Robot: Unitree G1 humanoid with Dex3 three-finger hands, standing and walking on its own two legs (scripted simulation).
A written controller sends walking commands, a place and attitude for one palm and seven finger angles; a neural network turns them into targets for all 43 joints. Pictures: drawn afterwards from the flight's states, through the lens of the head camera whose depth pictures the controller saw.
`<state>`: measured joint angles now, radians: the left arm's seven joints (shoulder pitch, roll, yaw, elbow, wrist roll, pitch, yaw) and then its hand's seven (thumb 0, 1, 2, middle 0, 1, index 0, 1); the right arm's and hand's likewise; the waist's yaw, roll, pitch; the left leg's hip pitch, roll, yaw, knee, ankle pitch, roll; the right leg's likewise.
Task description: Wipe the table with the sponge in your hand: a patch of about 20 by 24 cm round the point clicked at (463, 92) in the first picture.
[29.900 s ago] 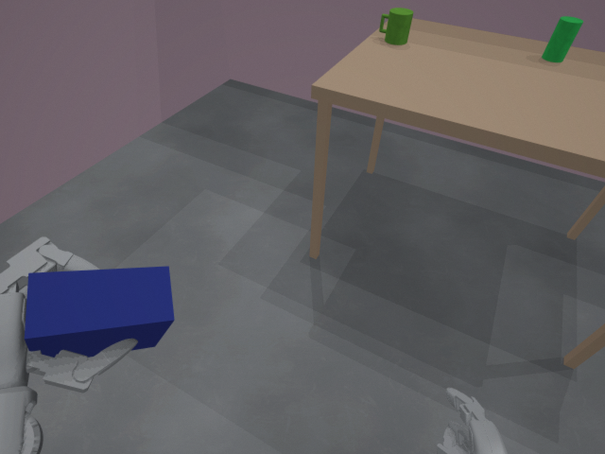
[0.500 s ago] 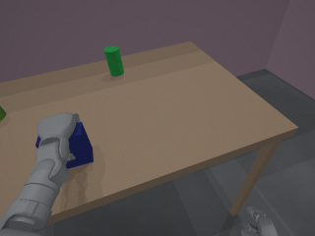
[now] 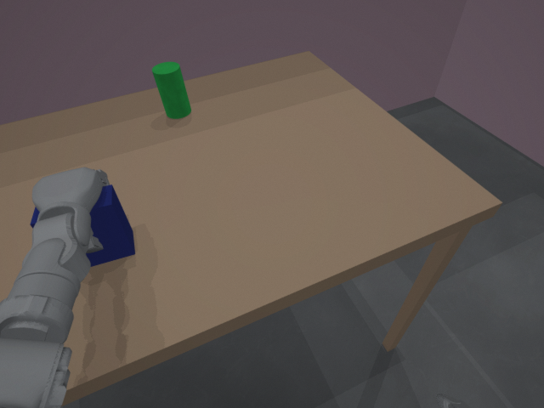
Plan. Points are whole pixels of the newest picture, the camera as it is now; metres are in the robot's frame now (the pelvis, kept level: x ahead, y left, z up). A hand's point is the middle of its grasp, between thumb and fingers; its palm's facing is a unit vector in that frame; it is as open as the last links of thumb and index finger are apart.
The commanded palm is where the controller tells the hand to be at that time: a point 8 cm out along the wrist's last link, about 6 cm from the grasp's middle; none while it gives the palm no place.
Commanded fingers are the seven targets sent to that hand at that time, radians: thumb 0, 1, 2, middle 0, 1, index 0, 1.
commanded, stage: wipe forward along the middle lane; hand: left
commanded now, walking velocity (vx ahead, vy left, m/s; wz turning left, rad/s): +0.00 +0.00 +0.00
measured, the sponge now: (93, 237) +0.36 +0.33 +0.05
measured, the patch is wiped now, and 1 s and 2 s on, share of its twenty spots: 1.00 1.00 1.00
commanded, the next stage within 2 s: slide back across to the first lane in 0.22 s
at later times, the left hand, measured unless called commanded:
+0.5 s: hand (80, 197) +0.42 +0.35 +0.09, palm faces -0.07 -0.03 -1.00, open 9.7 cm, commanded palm +0.38 +0.36 +0.14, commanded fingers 0.00 0.10 1.30 -1.20 -1.60 -1.20 -1.60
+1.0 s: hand (36, 212) +0.38 +0.41 +0.10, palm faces -0.07 -0.04 -1.00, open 9.7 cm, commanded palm +0.35 +0.41 +0.15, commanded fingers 0.00 0.10 1.30 -1.20 -1.60 -1.20 -1.60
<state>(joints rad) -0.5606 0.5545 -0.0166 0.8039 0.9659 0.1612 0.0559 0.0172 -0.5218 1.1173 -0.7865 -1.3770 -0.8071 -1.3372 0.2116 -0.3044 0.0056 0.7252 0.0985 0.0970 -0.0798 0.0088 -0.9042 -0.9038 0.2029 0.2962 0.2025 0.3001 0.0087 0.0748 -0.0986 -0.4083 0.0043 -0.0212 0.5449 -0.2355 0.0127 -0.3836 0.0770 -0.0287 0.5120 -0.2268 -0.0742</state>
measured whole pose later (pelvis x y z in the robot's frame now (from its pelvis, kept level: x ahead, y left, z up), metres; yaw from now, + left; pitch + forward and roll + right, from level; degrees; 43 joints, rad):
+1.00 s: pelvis +0.04 +0.05 +0.01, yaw +1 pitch +6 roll -2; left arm -0.43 0.61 0.04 0.57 0.97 0.19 -0.02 0.00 -0.50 1.11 -0.77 -1.39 -0.78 -1.37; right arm 0.14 -0.29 0.02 0.65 0.08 0.12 -0.05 0.01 -0.90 -0.90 0.20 0.30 0.20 0.30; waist 0.04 0.06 -0.07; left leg -0.31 -0.05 -0.02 0.47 -0.25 0.06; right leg -0.26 0.02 -0.02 0.39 -0.23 -0.01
